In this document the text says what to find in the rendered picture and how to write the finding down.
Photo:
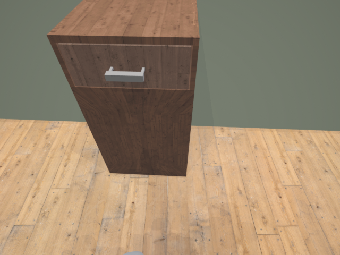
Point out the handle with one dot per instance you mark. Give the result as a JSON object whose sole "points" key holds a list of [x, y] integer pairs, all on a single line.
{"points": [[124, 76]]}

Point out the drawer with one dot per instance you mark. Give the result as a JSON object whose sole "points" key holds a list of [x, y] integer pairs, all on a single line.
{"points": [[166, 66]]}

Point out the cabinet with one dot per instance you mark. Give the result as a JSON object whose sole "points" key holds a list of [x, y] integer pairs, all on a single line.
{"points": [[137, 130]]}

